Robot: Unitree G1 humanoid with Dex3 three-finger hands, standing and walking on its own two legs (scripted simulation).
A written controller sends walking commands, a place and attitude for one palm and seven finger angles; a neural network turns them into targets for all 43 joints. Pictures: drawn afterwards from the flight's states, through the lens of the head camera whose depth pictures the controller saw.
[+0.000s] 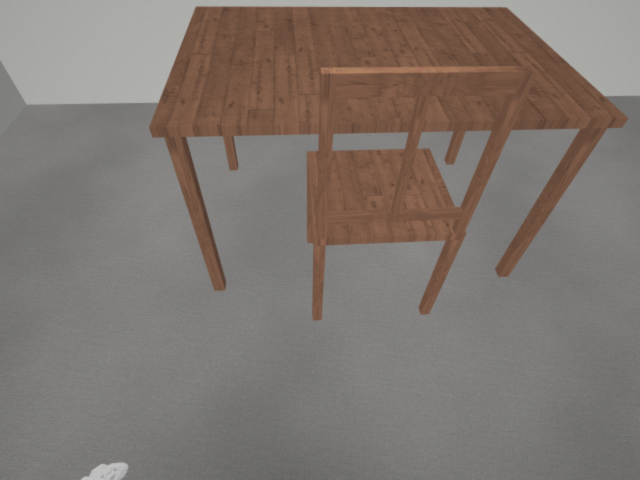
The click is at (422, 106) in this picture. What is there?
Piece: chair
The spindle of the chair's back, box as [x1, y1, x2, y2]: [391, 97, 429, 213]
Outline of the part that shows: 429,97 416,98 391,208 392,213 400,213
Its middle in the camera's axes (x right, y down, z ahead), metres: +0.20 -0.18 +0.89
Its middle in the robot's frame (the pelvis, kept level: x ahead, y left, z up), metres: +0.79 -0.16 -0.07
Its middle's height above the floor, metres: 0.70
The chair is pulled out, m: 0.00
